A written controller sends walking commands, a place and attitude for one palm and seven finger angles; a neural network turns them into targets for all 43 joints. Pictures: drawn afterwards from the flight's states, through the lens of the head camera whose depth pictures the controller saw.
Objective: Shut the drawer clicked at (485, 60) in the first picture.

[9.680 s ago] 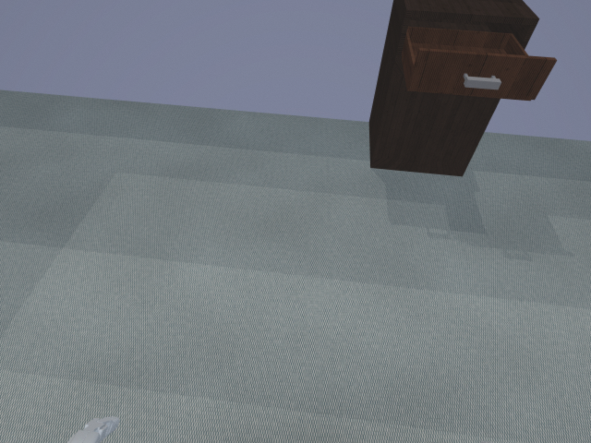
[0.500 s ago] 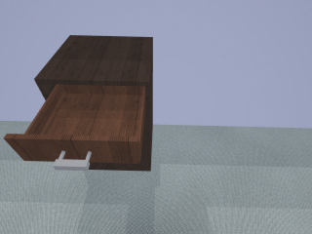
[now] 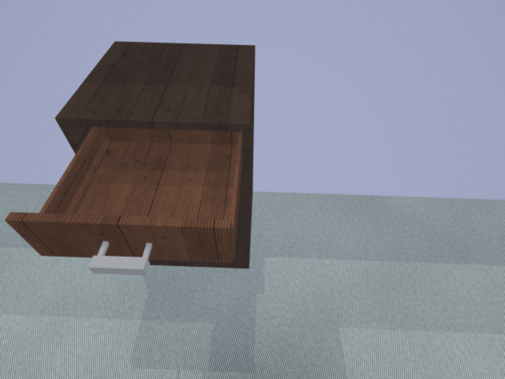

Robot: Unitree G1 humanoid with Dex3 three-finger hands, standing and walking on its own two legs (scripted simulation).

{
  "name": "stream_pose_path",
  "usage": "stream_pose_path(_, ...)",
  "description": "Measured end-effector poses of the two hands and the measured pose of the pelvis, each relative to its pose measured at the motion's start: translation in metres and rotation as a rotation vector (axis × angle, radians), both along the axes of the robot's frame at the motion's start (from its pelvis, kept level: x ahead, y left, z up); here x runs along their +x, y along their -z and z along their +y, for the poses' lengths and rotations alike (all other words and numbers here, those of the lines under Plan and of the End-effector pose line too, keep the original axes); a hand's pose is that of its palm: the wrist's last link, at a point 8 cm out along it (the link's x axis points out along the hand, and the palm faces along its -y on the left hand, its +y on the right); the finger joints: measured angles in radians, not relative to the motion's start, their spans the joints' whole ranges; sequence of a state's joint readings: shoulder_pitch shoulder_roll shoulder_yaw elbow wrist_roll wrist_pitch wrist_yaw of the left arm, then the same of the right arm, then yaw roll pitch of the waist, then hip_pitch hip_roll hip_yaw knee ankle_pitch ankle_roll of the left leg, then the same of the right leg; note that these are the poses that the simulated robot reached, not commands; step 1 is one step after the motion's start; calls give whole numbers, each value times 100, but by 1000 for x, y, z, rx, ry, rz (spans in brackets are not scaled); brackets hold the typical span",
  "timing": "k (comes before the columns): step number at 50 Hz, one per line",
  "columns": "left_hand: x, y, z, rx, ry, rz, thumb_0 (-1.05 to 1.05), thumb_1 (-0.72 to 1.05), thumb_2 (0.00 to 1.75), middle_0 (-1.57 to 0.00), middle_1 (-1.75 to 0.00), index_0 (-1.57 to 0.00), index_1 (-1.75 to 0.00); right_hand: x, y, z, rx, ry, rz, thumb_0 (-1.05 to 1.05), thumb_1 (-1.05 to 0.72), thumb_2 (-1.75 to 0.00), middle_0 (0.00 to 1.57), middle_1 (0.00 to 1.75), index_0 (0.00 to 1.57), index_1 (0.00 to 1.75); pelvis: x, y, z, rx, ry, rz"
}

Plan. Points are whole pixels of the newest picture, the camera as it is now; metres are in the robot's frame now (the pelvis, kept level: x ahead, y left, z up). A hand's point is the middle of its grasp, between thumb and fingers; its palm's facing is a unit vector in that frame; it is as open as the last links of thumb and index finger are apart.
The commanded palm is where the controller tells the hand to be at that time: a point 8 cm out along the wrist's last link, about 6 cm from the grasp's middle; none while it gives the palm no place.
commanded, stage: shuffle to correct the standing spot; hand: left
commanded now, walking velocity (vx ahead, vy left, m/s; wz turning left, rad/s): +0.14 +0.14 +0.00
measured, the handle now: (123, 255) +0.35 +0.29 -0.09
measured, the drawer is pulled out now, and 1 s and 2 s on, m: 0.29 0.29 0.29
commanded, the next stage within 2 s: come to a stop and stand still in 0.20 s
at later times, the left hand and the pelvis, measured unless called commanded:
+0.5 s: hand (157, 363) +0.18 +0.19 -0.16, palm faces +0.05 -0.96 -0.26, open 7.3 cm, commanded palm none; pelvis +0.07 +0.01 -0.01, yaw +2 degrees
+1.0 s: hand out of the picture +0.05 +0.28 -0.16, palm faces +0.05 -0.95 -0.29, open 7.3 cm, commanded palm none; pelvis +0.05 +0.08 +0.00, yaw +1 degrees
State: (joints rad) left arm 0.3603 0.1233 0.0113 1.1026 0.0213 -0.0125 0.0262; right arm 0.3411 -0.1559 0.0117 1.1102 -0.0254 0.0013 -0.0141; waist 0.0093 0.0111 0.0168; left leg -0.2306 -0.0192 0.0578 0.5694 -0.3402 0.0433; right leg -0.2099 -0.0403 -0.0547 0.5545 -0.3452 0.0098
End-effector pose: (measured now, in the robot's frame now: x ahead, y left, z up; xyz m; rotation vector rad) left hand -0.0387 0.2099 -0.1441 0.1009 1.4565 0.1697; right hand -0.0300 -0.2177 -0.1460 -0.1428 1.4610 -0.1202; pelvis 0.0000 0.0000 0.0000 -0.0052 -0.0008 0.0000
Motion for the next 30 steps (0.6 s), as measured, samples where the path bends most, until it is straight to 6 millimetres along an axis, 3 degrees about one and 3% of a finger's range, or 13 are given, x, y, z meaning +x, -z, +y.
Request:
stream_pose_path(6,5,10,13,-14,-28,42,0,91,90,-20,-29,-20,-30,35,-6,3,-47,-16,-39,1,-91,-90,19,30,20,30,24,4,13,7,6,5)
stream_pose_path(9,25,8,22,-5,1,52,0,91,90,-20,-29,-20,-30,46,-8,9,-58,-7,-77,1,-91,-90,19,30,20,30,32,2,18,4,15,2)
stream_pose_path(17,133,-13,37,49,56,-155,1,91,90,-20,-29,-20,-30,44,-4,27,15,-5,2,0,-91,-90,19,30,20,30,51,-5,19,6,-4,1)
stream_pose_path(20,173,-19,34,75,79,-239,0,91,90,-20,-29,-20,-30,47,4,27,41,6,28,0,-91,-90,20,30,20,30,61,-2,15,19,-7,-1)
stream_pose_path(23,199,-18,30,104,85,-319,0,91,90,-20,-29,-20,-30,56,16,21,54,20,36,1,-91,-90,20,30,20,30,72,8,8,35,-14,-7)
stream_pose_path(26,202,-22,26,107,80,-338,0,91,90,-20,-29,-20,-30,75,17,13,36,24,13,1,-91,-90,20,30,20,30,74,6,6,30,-36,-18)
stream_pose_path(30,185,-22,25,93,67,-292,0,91,90,-20,-29,-20,-30,108,6,5,14,16,-60,1,-91,-90,20,30,20,30,70,-1,6,41,-38,-19)
